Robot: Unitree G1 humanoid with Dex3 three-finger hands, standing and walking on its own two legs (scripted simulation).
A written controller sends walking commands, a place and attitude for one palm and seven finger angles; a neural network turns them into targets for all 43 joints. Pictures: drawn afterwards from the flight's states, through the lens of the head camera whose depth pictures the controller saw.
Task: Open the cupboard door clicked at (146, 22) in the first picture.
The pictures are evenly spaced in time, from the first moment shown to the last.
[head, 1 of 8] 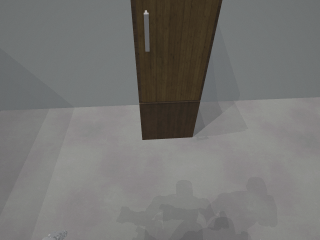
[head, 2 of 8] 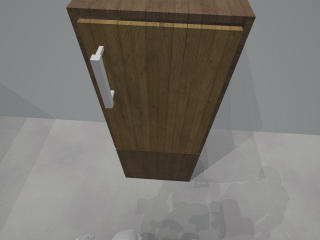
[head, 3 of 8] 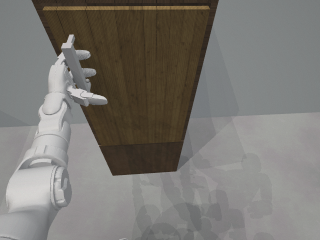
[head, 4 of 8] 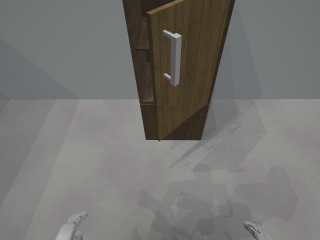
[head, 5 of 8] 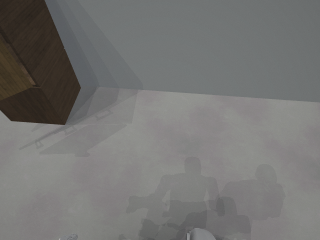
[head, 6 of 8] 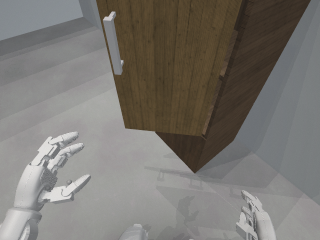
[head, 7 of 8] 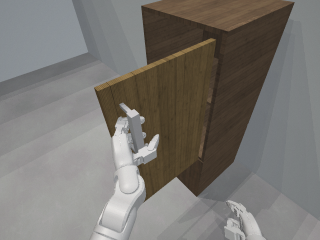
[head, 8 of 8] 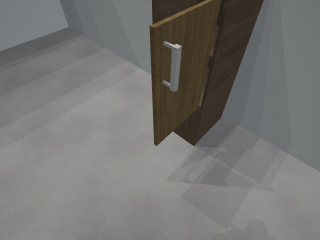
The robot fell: no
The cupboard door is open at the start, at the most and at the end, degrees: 0 91 91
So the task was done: yes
